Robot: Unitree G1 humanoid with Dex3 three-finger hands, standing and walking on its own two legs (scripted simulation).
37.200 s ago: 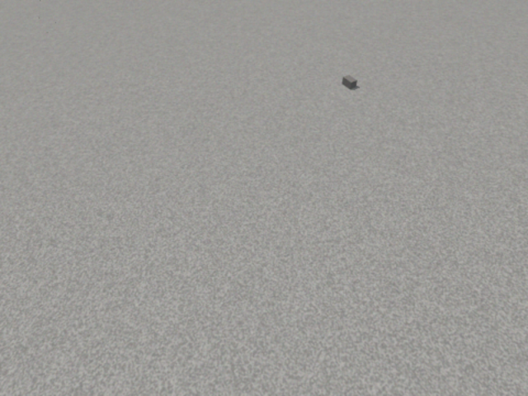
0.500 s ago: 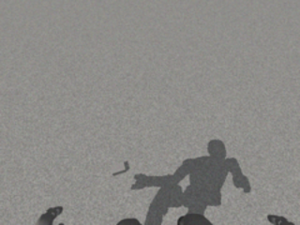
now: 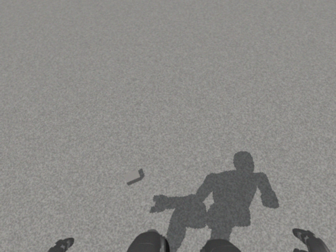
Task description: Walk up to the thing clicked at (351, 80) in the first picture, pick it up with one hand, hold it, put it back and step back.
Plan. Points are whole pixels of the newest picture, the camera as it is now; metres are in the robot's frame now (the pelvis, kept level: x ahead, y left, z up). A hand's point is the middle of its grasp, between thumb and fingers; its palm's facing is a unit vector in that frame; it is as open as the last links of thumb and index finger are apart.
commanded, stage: step back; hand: left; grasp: from above
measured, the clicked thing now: (132, 177) +0.54 +0.27 -0.73
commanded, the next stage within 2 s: none
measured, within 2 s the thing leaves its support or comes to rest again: neither
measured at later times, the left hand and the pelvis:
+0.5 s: hand out of the picture -0.05 +0.27 -0.14, palm faces +0.07 -0.94 -0.33, open 7.4 cm; pelvis -0.15 +0.01 +0.02, yaw +4 degrees
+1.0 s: hand out of the picture -0.24 +0.21 -0.11, palm faces +0.03 -0.90 -0.44, open 7.4 cm; pelvis -0.32 -0.06 +0.01, yaw +2 degrees
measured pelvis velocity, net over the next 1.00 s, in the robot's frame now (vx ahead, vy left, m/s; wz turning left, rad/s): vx -0.32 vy -0.06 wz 0.03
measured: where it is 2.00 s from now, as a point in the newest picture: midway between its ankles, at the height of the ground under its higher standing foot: outside the picture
